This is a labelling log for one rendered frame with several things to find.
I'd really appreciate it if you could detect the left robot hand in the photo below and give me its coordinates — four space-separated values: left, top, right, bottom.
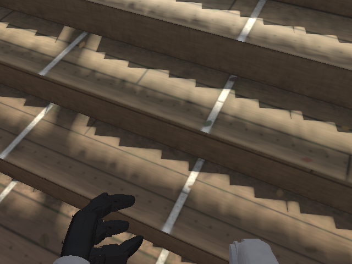
60 192 144 264

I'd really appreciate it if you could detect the robot right thigh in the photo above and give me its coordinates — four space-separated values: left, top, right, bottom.
229 239 279 264

